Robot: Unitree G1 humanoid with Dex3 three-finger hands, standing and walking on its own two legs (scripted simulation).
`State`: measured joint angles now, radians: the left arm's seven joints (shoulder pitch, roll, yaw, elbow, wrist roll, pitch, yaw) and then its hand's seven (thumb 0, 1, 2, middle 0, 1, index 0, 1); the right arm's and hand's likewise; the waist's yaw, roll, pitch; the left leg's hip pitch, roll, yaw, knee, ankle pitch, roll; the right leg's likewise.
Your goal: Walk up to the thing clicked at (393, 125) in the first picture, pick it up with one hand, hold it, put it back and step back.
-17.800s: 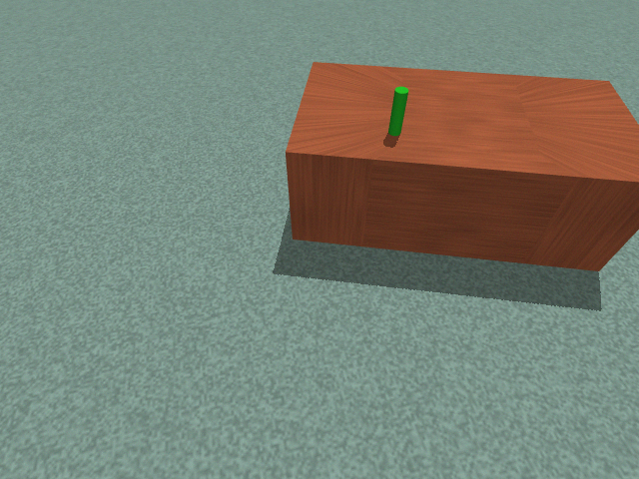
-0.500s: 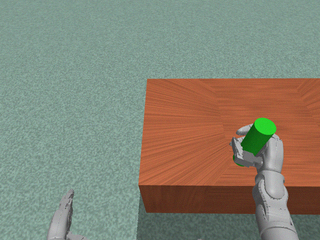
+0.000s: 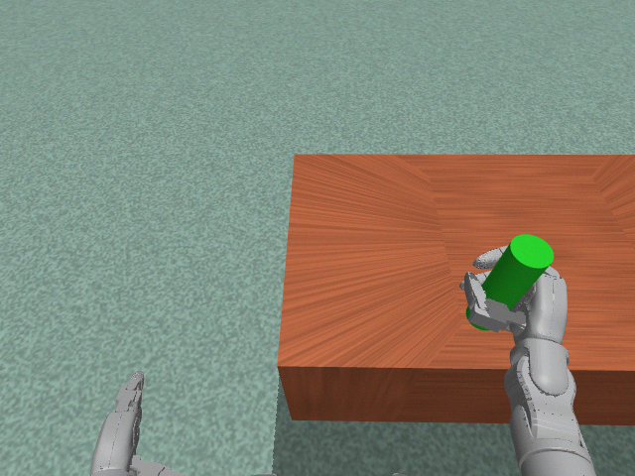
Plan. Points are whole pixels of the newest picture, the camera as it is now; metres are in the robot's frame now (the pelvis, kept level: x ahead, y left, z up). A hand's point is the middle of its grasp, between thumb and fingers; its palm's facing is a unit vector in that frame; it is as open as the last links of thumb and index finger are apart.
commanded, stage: hold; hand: right
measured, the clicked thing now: (503, 287) +0.33 -0.19 +0.06
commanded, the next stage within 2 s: crouch in 0.06 s
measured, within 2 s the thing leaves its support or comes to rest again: neither
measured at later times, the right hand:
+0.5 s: hand (481, 289) +0.36 -0.19 +0.01, palm faces +0.26 +0.97 +0.01, open 5.4 cm
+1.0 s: hand (465, 269) +0.45 -0.21 -0.08, palm faces +0.26 +0.97 +0.01, open 5.4 cm
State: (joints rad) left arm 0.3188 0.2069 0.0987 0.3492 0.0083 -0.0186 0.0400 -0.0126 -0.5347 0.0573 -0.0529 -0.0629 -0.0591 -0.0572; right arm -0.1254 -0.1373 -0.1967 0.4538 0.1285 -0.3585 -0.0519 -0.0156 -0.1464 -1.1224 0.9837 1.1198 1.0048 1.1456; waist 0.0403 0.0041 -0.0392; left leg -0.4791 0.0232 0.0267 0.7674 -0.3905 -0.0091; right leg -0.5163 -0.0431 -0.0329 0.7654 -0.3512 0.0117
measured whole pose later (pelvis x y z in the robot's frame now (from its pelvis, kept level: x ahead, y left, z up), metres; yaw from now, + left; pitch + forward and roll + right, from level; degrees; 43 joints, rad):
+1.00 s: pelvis -0.02 -0.01 -0.07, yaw +2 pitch +22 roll +3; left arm 0.39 0.24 0.08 -0.01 0.10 -0.02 -0.04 -0.01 -0.52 0.05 -0.06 -0.07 -0.07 -0.06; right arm -0.65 -0.37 -0.48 1.10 0.00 -0.58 -0.05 -0.01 -0.14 -1.13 0.99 1.11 1.01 1.14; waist 0.21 0.03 -0.12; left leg -1.03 0.00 0.04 1.15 -0.50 -0.02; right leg -1.10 -0.08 0.00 1.21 -0.49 -0.01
